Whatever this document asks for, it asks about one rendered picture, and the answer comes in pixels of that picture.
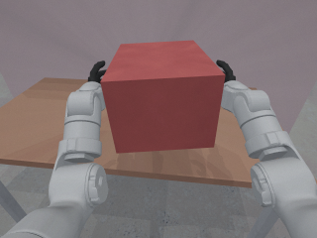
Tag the left robot forearm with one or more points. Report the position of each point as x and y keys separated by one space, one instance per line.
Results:
x=82 y=121

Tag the right robot hand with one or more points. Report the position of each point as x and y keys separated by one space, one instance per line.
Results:
x=227 y=70

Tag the table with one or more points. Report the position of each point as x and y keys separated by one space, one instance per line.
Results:
x=32 y=125

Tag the left robot hand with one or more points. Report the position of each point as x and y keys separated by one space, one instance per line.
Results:
x=95 y=73

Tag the robot right upper arm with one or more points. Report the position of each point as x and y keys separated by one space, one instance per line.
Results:
x=286 y=186

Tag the right robot forearm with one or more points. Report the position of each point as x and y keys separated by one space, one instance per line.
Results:
x=264 y=137

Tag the carton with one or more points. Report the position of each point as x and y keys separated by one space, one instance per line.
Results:
x=162 y=96

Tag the robot left upper arm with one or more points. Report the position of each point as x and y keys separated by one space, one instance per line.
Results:
x=75 y=191

